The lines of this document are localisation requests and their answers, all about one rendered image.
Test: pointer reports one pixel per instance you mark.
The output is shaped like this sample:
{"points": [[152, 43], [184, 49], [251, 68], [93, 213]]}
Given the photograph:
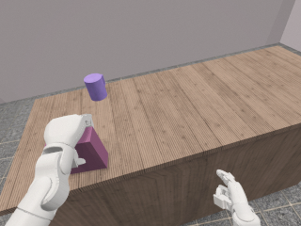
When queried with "table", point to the table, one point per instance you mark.
{"points": [[167, 134]]}

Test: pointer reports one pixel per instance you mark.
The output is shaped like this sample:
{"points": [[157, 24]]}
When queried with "sponge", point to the sponge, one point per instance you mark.
{"points": [[90, 148]]}

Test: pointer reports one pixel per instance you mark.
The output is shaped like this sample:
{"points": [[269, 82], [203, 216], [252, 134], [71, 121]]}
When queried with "robot right hand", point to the robot right hand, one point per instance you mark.
{"points": [[227, 197]]}

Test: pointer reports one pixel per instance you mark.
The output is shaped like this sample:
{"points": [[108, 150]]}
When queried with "right robot forearm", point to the right robot forearm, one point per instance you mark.
{"points": [[243, 215]]}

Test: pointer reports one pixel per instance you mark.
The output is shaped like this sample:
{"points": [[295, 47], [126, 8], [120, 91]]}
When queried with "left robot forearm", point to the left robot forearm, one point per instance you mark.
{"points": [[49, 190]]}

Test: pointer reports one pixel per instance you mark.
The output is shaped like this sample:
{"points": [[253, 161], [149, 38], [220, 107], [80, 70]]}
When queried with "robot left hand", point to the robot left hand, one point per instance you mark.
{"points": [[68, 130]]}

